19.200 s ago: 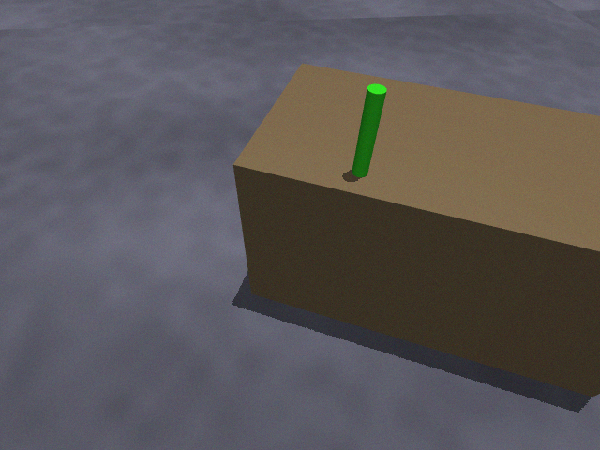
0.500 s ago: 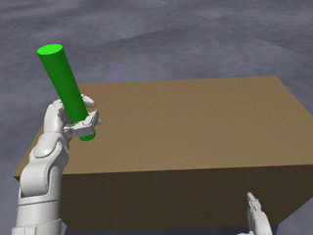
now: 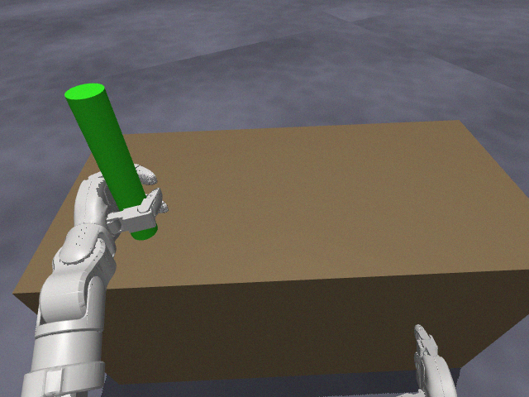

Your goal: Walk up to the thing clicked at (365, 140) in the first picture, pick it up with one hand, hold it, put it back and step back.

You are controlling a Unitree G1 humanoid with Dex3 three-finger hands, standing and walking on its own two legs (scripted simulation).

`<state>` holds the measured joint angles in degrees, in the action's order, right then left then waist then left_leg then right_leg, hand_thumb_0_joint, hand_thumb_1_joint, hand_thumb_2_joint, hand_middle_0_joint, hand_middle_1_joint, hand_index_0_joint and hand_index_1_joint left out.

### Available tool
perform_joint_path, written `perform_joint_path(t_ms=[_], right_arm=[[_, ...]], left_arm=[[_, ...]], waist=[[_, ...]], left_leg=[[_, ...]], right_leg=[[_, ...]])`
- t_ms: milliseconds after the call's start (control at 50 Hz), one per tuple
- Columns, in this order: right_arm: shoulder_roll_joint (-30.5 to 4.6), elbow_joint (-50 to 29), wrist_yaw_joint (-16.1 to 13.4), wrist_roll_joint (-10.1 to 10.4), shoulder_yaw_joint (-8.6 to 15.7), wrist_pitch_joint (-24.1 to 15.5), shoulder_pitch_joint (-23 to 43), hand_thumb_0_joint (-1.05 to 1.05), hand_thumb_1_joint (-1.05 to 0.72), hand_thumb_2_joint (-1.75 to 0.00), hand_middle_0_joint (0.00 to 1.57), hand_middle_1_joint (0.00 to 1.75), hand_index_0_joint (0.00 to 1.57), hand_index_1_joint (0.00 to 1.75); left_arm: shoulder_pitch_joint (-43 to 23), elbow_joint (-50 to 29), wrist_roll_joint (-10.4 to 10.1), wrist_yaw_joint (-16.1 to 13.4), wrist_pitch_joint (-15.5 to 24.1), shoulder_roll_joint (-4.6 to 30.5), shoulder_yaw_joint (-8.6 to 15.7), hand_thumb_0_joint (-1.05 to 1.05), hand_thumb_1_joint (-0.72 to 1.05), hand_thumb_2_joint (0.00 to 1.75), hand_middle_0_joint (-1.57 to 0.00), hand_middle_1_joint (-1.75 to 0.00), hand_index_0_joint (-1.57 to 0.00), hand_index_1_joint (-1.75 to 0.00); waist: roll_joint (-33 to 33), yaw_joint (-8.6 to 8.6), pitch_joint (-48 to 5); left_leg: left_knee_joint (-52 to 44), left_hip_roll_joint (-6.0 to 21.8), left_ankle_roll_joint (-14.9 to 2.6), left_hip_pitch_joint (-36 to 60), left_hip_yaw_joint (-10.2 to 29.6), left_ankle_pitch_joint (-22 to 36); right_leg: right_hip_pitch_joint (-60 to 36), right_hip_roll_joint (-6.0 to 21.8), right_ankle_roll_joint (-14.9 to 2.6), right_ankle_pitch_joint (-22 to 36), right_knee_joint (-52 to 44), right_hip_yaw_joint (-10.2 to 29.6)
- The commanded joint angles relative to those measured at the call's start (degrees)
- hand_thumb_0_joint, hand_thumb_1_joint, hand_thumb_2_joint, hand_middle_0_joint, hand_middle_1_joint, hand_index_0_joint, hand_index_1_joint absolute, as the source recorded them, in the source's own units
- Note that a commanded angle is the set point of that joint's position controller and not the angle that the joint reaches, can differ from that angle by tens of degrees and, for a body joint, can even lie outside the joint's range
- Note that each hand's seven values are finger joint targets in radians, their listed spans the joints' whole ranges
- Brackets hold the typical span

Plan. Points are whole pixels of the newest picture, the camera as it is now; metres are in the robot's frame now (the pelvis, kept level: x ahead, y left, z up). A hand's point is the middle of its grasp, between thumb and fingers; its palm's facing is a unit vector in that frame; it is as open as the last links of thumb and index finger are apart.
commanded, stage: crouch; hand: left
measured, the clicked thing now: (120, 173) +0.35 +0.19 +0.21
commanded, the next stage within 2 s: lower in 0.88 s
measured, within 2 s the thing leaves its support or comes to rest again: neither
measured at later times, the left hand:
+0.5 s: hand (153, 207) +0.41 +0.19 +0.08, palm faces +0.15 -0.99 +0.02, open 5.0 cm
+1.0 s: hand (155, 210) +0.43 +0.20 +0.05, palm faces +0.14 -0.99 +0.01, open 5.0 cm
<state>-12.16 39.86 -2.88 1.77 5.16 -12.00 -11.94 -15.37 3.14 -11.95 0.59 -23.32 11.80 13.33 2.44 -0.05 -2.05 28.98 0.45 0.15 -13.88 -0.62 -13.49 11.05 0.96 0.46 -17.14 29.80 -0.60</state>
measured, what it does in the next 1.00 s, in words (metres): stands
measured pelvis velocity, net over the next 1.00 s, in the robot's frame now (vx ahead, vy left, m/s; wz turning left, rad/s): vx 0.00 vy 0.01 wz -0.03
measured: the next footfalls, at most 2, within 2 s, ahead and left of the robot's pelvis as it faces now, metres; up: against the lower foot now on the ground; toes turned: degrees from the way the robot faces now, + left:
none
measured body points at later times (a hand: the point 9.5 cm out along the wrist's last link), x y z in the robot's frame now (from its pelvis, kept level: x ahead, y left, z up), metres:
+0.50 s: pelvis +0.00 +0.01 -0.01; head +0.03 +0.01 +0.44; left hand +0.39 +0.25 +0.09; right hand +0.15 -0.27 -0.09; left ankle +0.02 +0.12 -0.74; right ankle -0.01 -0.12 -0.74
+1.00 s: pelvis +0.00 +0.01 -0.03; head +0.05 +0.02 +0.42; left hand +0.41 +0.26 +0.05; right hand +0.14 -0.26 -0.09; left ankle +0.02 +0.12 -0.74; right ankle -0.01 -0.12 -0.74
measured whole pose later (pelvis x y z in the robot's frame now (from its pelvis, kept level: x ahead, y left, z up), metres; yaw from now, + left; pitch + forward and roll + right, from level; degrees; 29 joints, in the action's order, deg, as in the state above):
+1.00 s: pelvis +0.00 +0.01 -0.03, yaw -2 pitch +10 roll -1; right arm -12.8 26.4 -1.9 1.0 4.2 -4.6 -14.9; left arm -31.1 45.4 -9.8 3.9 13.7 19.6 16.7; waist -0.6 -4.7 -4.8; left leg 45.9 1.9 -0.4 -36.0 -1.3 -20.1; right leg 32.5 -0.3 0.9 -22.1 44.5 0.4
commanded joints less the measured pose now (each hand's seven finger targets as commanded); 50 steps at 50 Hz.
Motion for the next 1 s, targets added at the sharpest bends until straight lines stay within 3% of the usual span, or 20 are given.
perform_joint_path(t_ms=[0,60,100,240,380,400,460,500,560,600,640,680,740,780,800,840,860,900,920,980], right_arm=[[-6.9,-6.8,-0.4,0.3,2.6,-4.4,7.7,0.0,0.58,-0.04,0.05,0.05,0.05,0.05],[-6.6,-7.6,-0.7,0.0,1.5,-5.0,8.1,0.0,0.58,-0.04,0.05,0.05,0.05,0.05],[-9.0,-8.1,-1.0,-0.1,3.0,-4.9,8.6,0.0,0.58,-0.04,0.05,0.05,0.05,0.05],[-10.3,-9.5,-1.3,0.0,4.1,-2.8,7.0,0.0,0.56,-0.04,0.05,0.05,0.05,0.05],[-8.4,-12.4,-0.8,0.1,2.5,-0.4,6.5,0.0,0.56,-0.04,0.05,0.05,0.05,0.05],[-9.8,-13.0,-1.0,0.1,3.6,-0.2,6.0,0.0,0.56,-0.04,0.05,0.05,0.05,0.05],[-10.6,-13.9,-1.0,0.1,4.0,0.7,4.7,0.0,0.55,-0.05,0.05,0.05,0.05,0.05],[-8.5,-14.0,-0.8,0.0,2.7,1.3,2.9,0.0,0.55,-0.05,0.05,0.05,0.05,0.05],[-8.2,-14.1,-0.8,-0.1,2.4,2.0,2.4,0.0,0.54,-0.05,0.05,0.05,0.05,0.05],[-10.7,-15.7,-0.9,0.0,4.6,2.3,2.8,0.0,0.54,-0.05,0.05,0.05,0.05,0.05],[-8.5,-15.4,-0.2,0.0,2.6,2.6,1.7,0.0,0.54,-0.05,0.05,0.05,0.05,0.05],[-8.2,-16.2,-0.2,0.0,2.5,3.2,1.0,0.0,0.54,-0.05,0.05,0.05,0.05,0.05],[-9.9,-17.9,0.0,0.0,3.7,3.5,1.7,0.0,0.54,-0.05,0.05,0.05,0.05,0.05],[-9.1,-20.3,0.3,-0.1,3.0,3.6,1.8,0.0,0.54,-0.05,0.05,0.05,0.05,0.05],[-9.8,-20.9,0.1,-0.2,3.3,3.8,0.4,0.0,0.54,-0.05,0.05,0.05,0.05,0.05],[-8.2,-19.8,0.5,-0.2,2.3,4.2,-0.3,0.0,0.54,-0.05,0.05,0.05,0.05,0.05],[-10.6,-21.3,0.2,-0.4,3.8,4.0,0.8,0.0,0.53,-0.05,0.05,0.05,0.05,0.05],[-10.5,-23.4,0.3,-0.4,3.7,4.0,1.7,0.0,0.53,-0.05,0.05,0.05,0.05,0.05],[-7.7,-23.4,0.6,-0.4,1.2,4.3,0.8,0.0,0.54,-0.05,0.05,0.05,0.05,0.05],[-9.7,-23.8,0.4,-0.5,3.1,4.7,0.2,0.0,0.53,-0.05,0.05,0.05,0.05,0.05]], left_arm=[[-25.7,-7.3,0.3,0.3,11.3,9.3,2.9,0.0,0.62,1.35,-1.41,-1.49,-1.43,-1.48],[-30.4,-5.2,0.8,0.5,17.0,10.9,2.4,0.0,0.67,1.37,-1.41,-1.49,-1.43,-1.48],[-31.4,-2.2,1.3,0.6,20.2,13.7,3.8,0.0,0.68,1.36,-1.42,-1.5,-1.45,-1.48],[-30.9,10.7,0.6,1.2,28.0,15.5,5.4,0.0,0.67,1.36,-1.47,-1.53,-1.49,-1.51],[-31.9,16.9,1.2,2.0,32.8,14.3,3.2,0.0,0.6,1.31,-1.44,-1.48,-1.46,-1.47],[-31.8,18.7,1.2,1.8,33.2,16.6,5.1,0.0,0.59,1.32,-1.43,-1.48,-1.45,-1.46],[-34.2,18.9,0.6,2.2,35.1,18.0,6.1,0.0,0.6,1.31,-1.42,-1.47,-1.44,-1.46],[-36.0,17.8,1.1,2.6,36.4,17.0,4.1,0.0,0.59,1.31,-1.42,-1.46,-1.44,-1.45],[-36.4,20.0,1.1,3.0,37.7,16.9,3.9,0.0,0.62,1.32,-1.43,-1.47,-1.45,-1.46],[-35.2,22.9,0.8,3.2,38.0,18.7,5.6,0.0,0.6,1.33,-1.45,-1.48,-1.46,-1.48],[-35.2,25.2,1.3,3.5,38.5,17.0,4.2,0.0,0.62,1.33,-1.46,-1.49,-1.47,-1.48],[-36.8,24.8,1.4,3.8,39.0,17.7,4.0,0.0,0.62,1.33,-1.46,-1.48,-1.47,-1.48],[-34.5,29.0,0.9,3.9,39.3,18.9,6.1,0.0,0.59,1.33,-1.47,-1.5,-1.49,-1.49],[-39.1,25.8,1.3,3.9,40.2,18.8,4.6,0.0,0.6,1.32,-1.46,-1.48,-1.47,-1.48],[-39.1,26.6,1.2,3.8,40.4,20.1,6.0,0.0,0.6,1.31,-1.45,-1.47,-1.46,-1.47],[-39.8,26.9,1.2,4.1,41.0,18.3,4.2,0.0,0.62,1.31,-1.44,-1.47,-1.46,-1.46],[-40.0,27.9,1.1,3.7,41.2,20.8,6.6,0.0,0.6,1.31,-1.45,-1.47,-1.46,-1.47],[-40.9,27.5,1.4,3.5,41.8,21.6,7.0,0.0,0.59,1.31,-1.44,-1.47,-1.45,-1.46],[-42.6,25.9,1.7,3.7,42.0,19.6,4.6,0.0,0.59,1.29,-1.43,-1.45,-1.45,-1.45],[-40.7,31.4,1.9,3.6,42.1,19.4,4.9,0.0,0.61,1.31,-1.44,-1.47,-1.44,-1.47]], waist=[[-4.1,-1.46,-8.9],[-1.3,-2.25,-14.0],[-0.3,-2.3,-17.5],[-1.3,-1.74,-17.2],[-1.8,-1.6,-17.4],[-1.9,-1.69,-18.4],[-2.3,-2.56,-21.1],[-0.3,-3.07,-23.3],[-1.1,-3.39,-23.1],[-0.9,-3.96,-22.6],[0.1,-3.85,-19.9],[0.6,-3.98,-22.9],[-1.5,-4.01,-19.6],[0.1,-4.29,-24.1],[-0.6,-4.6,-24.2],[1.1,-4.39,-24.3],[-0.7,-4.57,-24.4],[0.1,-4.6,-26.2],[2.2,-4.08,-26.5],[0.3,-4.93,-24.1]], left_leg=[[-1.6,-0.8,-1.64,5.7,-0.4,5.7],[-0.1,-0.6,-1.41,7.2,-0.2,6.5],[1.2,-0.3,-1.13,8.1,0.2,8.2],[1.8,0.5,-0.92,3.9,0.4,8.3],[3.3,1.0,-0.95,1.4,0.3,10.2],[3.9,0.9,-1.11,0.9,0.1,10.3],[5.8,0.8,-1.52,1.1,0.0,12.7],[7.1,0.9,-1.55,2.6,0.0,15.0],[8.5,0.8,-1.76,1.2,0.1,15.1],[9.0,0.8,-1.76,0.1,0.0,13.9],[9.0,1.0,-1.54,-1.8,0.2,12.1],[10.1,0.9,-1.73,-1.0,0.2,12.9],[10.7,0.9,-1.83,-5.2,0.2,10.8],[11.3,0.9,-1.73,-3.3,0.2,11.0],[11.8,1.1,-1.86,-3.1,0.4,12.1],[12.1,1.0,-1.67,-3.7,0.4,11.0],[12.7,1.2,-1.79,-4.4,0.7,11.4],[13.3,1.3,-1.66,-4.5,0.9,12.2],[13.0,1.2,-1.48,-3.8,0.8,11.0],[13.2,1.3,-1.49,-5.9,1.0,8.6]], right_leg=[[6.2,-0.3,0.08,9.6,-4.9,-0.3],[6.8,-0.3,-0.16,10.8,-3.4,-0.1],[7.0,-0.6,-0.27,12.0,-2.2,-0.3],[7.5,-1.4,-0.64,11.9,-1.0,-0.8],[9.7,-1.8,-0.89,12.8,1.2,-0.9],[9.6,-1.6,-0.77,13.0,1.6,-0.6],[9.9,-1.4,-0.41,15.6,2.7,-0.1],[11.1,-1.3,-0.42,17.4,3.8,0.0],[12.3,-1.3,-0.29,17.5,4.7,0.0],[13.0,-1.2,-0.29,16.7,5.1,0.2],[15.4,-1.5,-0.67,14.4,5.9,-0.3],[15.7,-1.3,-0.56,15.2,6.2,-0.1],[16.4,-1.5,-0.55,13.8,6.9,-0.2],[16.5,-1.4,-0.72,13.7,7.7,-0.2],[17.2,-1.6,-0.61,14.3,8.0,-0.4],[17.7,-1.6,-0.79,13.1,8.4,-0.2],[17.7,-1.7,-0.66,13.5,8.8,-0.4],[17.7,-1.7,-0.75,14.0,9.5,-0.4],[18.3,-1.7,-0.97,12.6,9.6,-0.3],[20.0,-1.9,-1.05,10.5,9.8,-0.4]])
